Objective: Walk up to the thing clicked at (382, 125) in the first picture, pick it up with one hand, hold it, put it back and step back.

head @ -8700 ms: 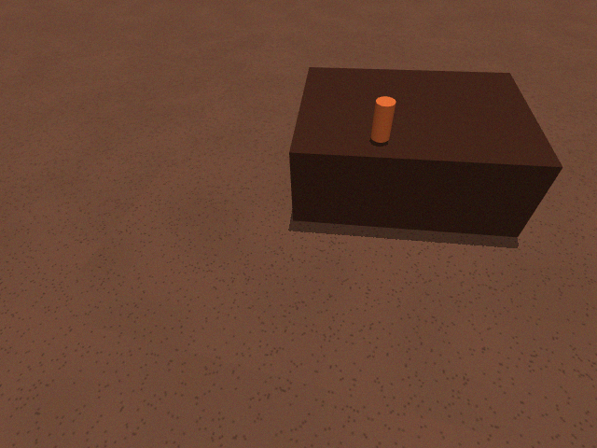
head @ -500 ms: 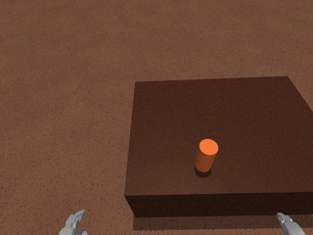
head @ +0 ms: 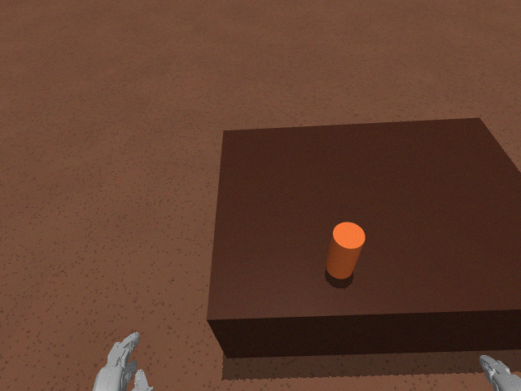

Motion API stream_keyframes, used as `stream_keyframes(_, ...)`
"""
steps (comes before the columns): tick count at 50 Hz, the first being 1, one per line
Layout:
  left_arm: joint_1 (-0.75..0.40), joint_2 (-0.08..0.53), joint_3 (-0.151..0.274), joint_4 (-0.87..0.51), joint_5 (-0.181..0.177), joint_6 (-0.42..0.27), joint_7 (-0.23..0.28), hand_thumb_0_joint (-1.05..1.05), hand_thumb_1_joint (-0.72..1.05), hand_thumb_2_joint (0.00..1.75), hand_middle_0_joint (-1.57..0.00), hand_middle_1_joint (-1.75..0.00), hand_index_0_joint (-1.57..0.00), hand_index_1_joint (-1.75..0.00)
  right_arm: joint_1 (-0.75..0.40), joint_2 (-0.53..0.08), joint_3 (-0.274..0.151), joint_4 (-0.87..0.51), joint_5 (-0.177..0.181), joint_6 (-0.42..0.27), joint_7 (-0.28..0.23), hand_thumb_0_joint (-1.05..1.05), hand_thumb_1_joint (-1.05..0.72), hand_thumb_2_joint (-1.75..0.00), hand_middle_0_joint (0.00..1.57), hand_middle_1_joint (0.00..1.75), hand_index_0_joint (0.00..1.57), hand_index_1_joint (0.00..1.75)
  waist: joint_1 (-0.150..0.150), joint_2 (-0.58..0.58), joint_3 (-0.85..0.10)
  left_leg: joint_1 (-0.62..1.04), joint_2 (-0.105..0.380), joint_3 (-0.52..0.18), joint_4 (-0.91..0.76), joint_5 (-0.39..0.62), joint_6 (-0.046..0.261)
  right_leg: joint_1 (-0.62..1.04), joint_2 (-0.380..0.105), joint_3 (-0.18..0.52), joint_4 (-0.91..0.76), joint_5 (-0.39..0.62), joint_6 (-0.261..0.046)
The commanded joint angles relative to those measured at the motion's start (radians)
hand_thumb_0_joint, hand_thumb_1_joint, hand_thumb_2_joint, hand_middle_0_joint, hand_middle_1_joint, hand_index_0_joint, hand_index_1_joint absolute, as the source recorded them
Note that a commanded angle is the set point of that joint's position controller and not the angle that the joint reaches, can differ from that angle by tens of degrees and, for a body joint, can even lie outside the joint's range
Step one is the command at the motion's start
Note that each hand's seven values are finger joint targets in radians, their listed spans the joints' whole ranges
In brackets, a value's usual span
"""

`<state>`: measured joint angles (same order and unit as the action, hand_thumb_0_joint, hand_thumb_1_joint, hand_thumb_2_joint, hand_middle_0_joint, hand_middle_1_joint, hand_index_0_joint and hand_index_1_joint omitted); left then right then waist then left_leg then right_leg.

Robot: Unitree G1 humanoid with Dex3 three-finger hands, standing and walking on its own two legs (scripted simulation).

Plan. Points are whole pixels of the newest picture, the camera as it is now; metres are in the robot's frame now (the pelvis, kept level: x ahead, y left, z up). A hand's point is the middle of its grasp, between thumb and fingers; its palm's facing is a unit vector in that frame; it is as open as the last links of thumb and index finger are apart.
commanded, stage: go down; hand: right
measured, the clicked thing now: (343, 251) +0.50 -0.17 -0.25
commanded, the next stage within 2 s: approach in 1.64 s
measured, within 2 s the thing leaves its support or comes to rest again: neither
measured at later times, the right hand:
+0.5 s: hand (480, 296) +0.29 -0.31 -0.02, palm faces +0.18 +0.96 -0.22, open 17.4 cm
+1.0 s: hand (483, 229) +0.39 -0.34 +0.01, palm faces +0.17 +0.98 -0.07, open 17.5 cm
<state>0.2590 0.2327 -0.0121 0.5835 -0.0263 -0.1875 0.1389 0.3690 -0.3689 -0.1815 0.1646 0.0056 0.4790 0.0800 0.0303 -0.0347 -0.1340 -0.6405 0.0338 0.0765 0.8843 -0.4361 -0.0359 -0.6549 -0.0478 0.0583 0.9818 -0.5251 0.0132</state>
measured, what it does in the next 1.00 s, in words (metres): stands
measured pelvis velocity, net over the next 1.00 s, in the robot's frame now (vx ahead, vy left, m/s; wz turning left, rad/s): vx -0.04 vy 0.00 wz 0.03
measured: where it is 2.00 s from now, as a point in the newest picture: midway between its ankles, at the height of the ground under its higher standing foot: outside the picture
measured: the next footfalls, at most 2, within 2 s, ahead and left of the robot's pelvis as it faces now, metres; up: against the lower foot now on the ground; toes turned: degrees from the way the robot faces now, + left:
none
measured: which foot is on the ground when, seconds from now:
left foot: down 0.00-1.00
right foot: down 0.00-1.00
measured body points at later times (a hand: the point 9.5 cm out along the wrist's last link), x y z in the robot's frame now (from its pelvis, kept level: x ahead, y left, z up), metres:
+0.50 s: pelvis -0.02 +0.00 +0.00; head +0.03 -0.02 +0.44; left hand +0.11 +0.27 -0.08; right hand +0.27 -0.36 +0.00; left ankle +0.00 +0.15 -0.69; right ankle -0.02 -0.12 -0.69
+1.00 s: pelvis -0.04 +0.00 -0.02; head +0.08 -0.03 +0.41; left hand +0.01 +0.29 -0.11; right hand +0.37 -0.39 +0.02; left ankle +0.00 +0.15 -0.69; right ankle -0.02 -0.12 -0.69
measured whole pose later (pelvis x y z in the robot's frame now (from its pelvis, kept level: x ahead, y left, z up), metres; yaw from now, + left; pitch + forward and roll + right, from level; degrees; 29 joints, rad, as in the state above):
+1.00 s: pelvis -0.04 +0.00 -0.02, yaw +2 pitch +19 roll +3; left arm 0.34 0.31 -0.05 0.68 0.01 -0.14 0.10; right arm -0.66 -0.78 -0.58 1.19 0.07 -0.17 0.45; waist 0.11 0.02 -0.08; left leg -0.91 0.02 0.05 0.98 -0.39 -0.03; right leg -0.91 -0.05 0.04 1.07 -0.49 0.01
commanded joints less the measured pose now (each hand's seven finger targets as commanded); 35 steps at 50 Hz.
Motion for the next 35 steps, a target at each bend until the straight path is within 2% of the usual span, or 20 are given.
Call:
stream_keyframes(1,-0.031,0.149,0.057,-0.142,0.002,-0.07,0.022,0.0,0.9,0.89,-0.19,-0.3,-0.19,-0.3,0.006,-0.176,-0.08,-0.18,-0.004,-0.023,0.0,0.0,0.59,-0.03,0.04,0.06,0.04,0.06,-0.004,-0.063,-0.118,0.09,-0.039,0.017,-0.094,0.219,0.034,0.065,0.033,-0.01,-0.16,0.328,-0.009)
stream_keyframes(2,-0.029,0.152,0.057,-0.143,0.004,-0.072,0.024,0.0,0.9,0.89,-0.19,-0.3,-0.19,-0.3,0.009,-0.197,-0.098,-0.192,-0.005,-0.022,-0.002,0.0,0.59,-0.04,0.04,0.06,0.04,0.06,-0.007,-0.077,-0.126,0.093,-0.037,0.018,-0.086,0.235,0.036,0.07,0.032,-0.009,-0.152,0.351,-0.008)
stream_keyframes(5,-0.03,0.146,0.052,-0.148,0.006,-0.078,0.03,0.0,0.9,0.89,-0.2,-0.3,-0.19,-0.3,-0.046,-0.221,-0.114,-0.231,-0.007,-0.027,-0.008,0.0,0.59,-0.05,0.04,0.06,0.04,0.06,-0.001,-0.078,-0.15,0.096,-0.037,0.016,-0.074,0.264,0.034,0.081,0.03,-0.006,-0.138,0.391,-0.006)
stream_keyframes(10,-0.017,0.16,0.053,-0.115,0.01,-0.099,0.048,0.0,0.9,0.9,-0.2,-0.3,-0.2,-0.31,-0.229,-0.265,-0.151,-0.199,0.004,-0.068,-0.013,0.0,0.56,-0.04,0.04,0.06,0.04,0.06,0.031,-0.074,-0.124,0.061,-0.034,0.001,-0.083,0.198,0.03,0.066,0.029,-0.004,-0.143,0.279,-0.013)
stream_keyframes(12,-0.027,0.15,0.038,-0.102,0.009,-0.105,0.055,0.0,0.89,0.9,-0.2,-0.3,-0.2,-0.31,-0.332,-0.31,-0.182,-0.21,0.019,-0.099,-0.01,0.0,0.57,-0.04,0.04,0.06,0.04,0.06,0.029,-0.076,-0.111,0.062,-0.031,-0.003,-0.1,0.171,0.027,0.062,0.03,-0.006,-0.152,0.239,-0.016)
stream_keyframes(15,-0.022,0.175,0.046,-0.056,0.01,-0.119,0.063,0.0,0.9,0.89,-0.2,-0.3,-0.2,-0.3,-0.474,-0.332,-0.202,-0.093,0.046,-0.141,0.022,0.0,0.54,-0.04,0.05,0.05,0.05,0.05,0.043,-0.109,-0.091,0.032,-0.03,-0.007,-0.1,0.12,0.032,0.055,0.026,0.004,-0.176,0.177,-0.014)
stream_keyframes(16,-0.025,0.166,0.037,-0.046,0.009,-0.118,0.063,0.0,0.9,0.89,-0.2,-0.3,-0.2,-0.3,-0.551,-0.354,-0.211,-0.096,0.055,-0.165,0.035,0.0,0.55,-0.03,0.05,0.05,0.05,0.05,0.043,-0.132,-0.116,0.038,-0.029,-0.007,-0.097,0.129,0.035,0.071,0.025,0.005,-0.18,0.186,-0.013)
stream_keyframes(17,-0.018,0.169,0.035,-0.03,0.008,-0.118,0.064,0.0,0.9,0.89,-0.2,-0.31,-0.2,-0.31,-0.581,-0.369,-0.221,-0.02,0.059,-0.176,0.048,0.0,0.53,-0.04,0.05,0.05,0.05,0.05,0.049,-0.124,-0.125,0.044,-0.028,-0.006,-0.099,0.147,0.034,0.079,0.024,0.004,-0.177,0.207,-0.014)
stream_keyframes(20,0.008,0.185,0.039,-0.01,0.011,-0.109,0.06,0.0,0.91,0.88,-0.2,-0.3,-0.21,-0.3,-0.668,-0.407,-0.249,0.133,0.067,-0.205,0.096,0.0,0.51,-0.03,0.06,0.05,0.05,0.05,0.042,-0.119,-0.155,0.066,-0.027,-0.002,-0.091,0.213,0.038,0.088,0.021,0.005,-0.167,0.295,-0.011)
stream_keyframes(21,0.013,0.203,0.05,-0.004,0.012,-0.107,0.056,0.0,0.91,0.88,-0.2,-0.3,-0.21,-0.3,-0.649,-0.402,-0.257,0.256,0.067,-0.209,0.113,0.0,0.51,-0.03,0.06,0.05,0.05,0.05,0.035,-0.1,-0.145,0.07,-0.026,0.001,-0.089,0.212,0.039,0.073,0.02,0.006,-0.167,0.299,-0.01)
stream_keyframes(23,0.024,0.207,0.048,-0.004,0.013,-0.097,0.046,0.0,0.9,0.89,-0.2,-0.3,-0.2,-0.3,-0.717,-0.455,-0.289,0.303,0.069,-0.238,0.146,0.0,0.52,-0.03,0.06,0.05,0.05,0.05,0.014,-0.11,-0.166,0.088,-0.024,0.001,-0.094,0.219,0.043,0.063,0.022,0.003,-0.17,0.307,-0.011)
stream_keyframes(25,0.046,0.209,0.052,-0.004,0.015,-0.086,0.036,0.0,0.91,0.89,-0.2,-0.3,-0.2,-0.3,-0.746,-0.455,-0.295,0.387,0.074,-0.27,0.182,0.0,0.48,-0.02,0.07,0.04,0.06,0.04,0.006,-0.081,-0.18,0.103,-0.027,0.004,-0.09,0.254,0.045,0.062,0.02,0.002,-0.174,0.352,-0.013)
stream_keyframes(26,0.056,0.204,0.05,0.0,0.017,-0.079,0.03,0.0,0.91,0.89,-0.2,-0.3,-0.2,-0.3,-0.758,-0.493,-0.325,0.41,0.072,-0.291,0.197,0.0,0.5,-0.02,0.06,0.04,0.05,0.04,-0.005,-0.091,-0.204,0.122,-0.023,0.0,-0.084,0.291,0.047,0.07,0.02,-0.003,-0.163,0.394,-0.013)
stream_keyframes(27,0.064,0.21,0.051,-0.001,0.017,-0.074,0.025,0.0,0.9,0.89,-0.2,-0.3,-0.2,-0.3,-0.778,-0.499,-0.325,0.464,0.074,-0.315,0.213,0.0,0.52,-0.03,0.06,0.05,0.05,0.05,0.002,-0.069,-0.177,0.119,-0.026,0.0,-0.086,0.298,0.045,0.058,0.02,-0.004,-0.164,0.395,-0.016)
stream_keyframes(29,0.078,0.218,0.058,-0.004,0.019,-0.063,0.012,0.0,0.9,0.89,-0.2,-0.3,-0.2,-0.3,-0.878,-0.528,-0.333,0.491,0.076,-0.375,0.244,0.0,0.54,-0.03,0.05,0.05,0.05,0.05,0.005,-0.066,-0.196,0.1,-0.025,-0.006,-0.071,0.292,0.049,0.041,0.016,-0.001,-0.158,0.396,-0.019)
stream_keyframes(30,0.089,0.218,0.06,-0.005,0.021,-0.058,0.009,0.0,0.9,0.89,-0.2,-0.3,-0.2,-0.3,-0.901,-0.544,-0.351,0.503,0.078,-0.408,0.256,0.0,0.54,-0.04,0.05,0.05,0.05,0.05,0.007,-0.073,-0.23,0.103,-0.023,-0.011,-0.064,0.316,0.051,0.056,0.016,-0.003,-0.15,0.418,-0.02)
stream_keyframes(31,0.098,0.226,0.062,-0.008,0.022,-0.052,0.005,0.0,0.9,0.89,-0.2,-0.3,-0.2,-0.3,-0.935,-0.592,-0.38,0.524,0.078,-0.44,0.267,0.0,0.54,-0.03,0.05,0.05,0.05,0.05,0.007,-0.077,-0.232,0.092,-0.025,-0.014,-0.061,0.3,0.053,0.048,0.015,-0.002,-0.147,0.406,-0.022)
stream_keyframes(32,0.099,0.234,0.066,-0.014,0.022,-0.046,0.002,0.0,0.9,0.9,-0.2,-0.3,-0.2,-0.3,-0.987,-0.586,-0.368,0.529,0.083,-0.474,0.278,0.0,0.55,-0.02,0.05,0.05,0.05,0.05,0.018,-0.074,-0.23,0.073,-0.027,-0.019,-0.055,0.285,0.053,0.047,0.015,-0.004,-0.145,0.383,-0.024)
stream_keyframes(34,0.111,0.238,0.064,-0.006,0.025,-0.036,0.0,0.0,0.9,0.9,-0.2,-0.3,-0.2,-0.3,-1.081,-0.611,-0.377,0.562,0.089,-0.539,0.296,0.0,0.6,-0.03,0.04,0.05,0.04,0.05,0.028,-0.079,-0.233,0.03,-0.028,-0.024,-0.036,0.259,0.055,0.022,0.015,-0.003,-0.129,0.358,-0.027)
stream_keyframes(35,0.12,0.239,0.065,-0.001,0.027,-0.032,-0.003,0.0,0.89,0.9,-0.2,-0.3,-0.2,-0.3,-1.086,-0.62,-0.384,0.606,0.087,-0.567,0.302,0.0,0.59,-0.03,0.05,0.05,0.05,0.05,0.034,-0.072,-0.231,0.02,-0.026,-0.029,-0.031,0.248,0.055,0.001,0.017,-0.006,-0.12,0.337,-0.03)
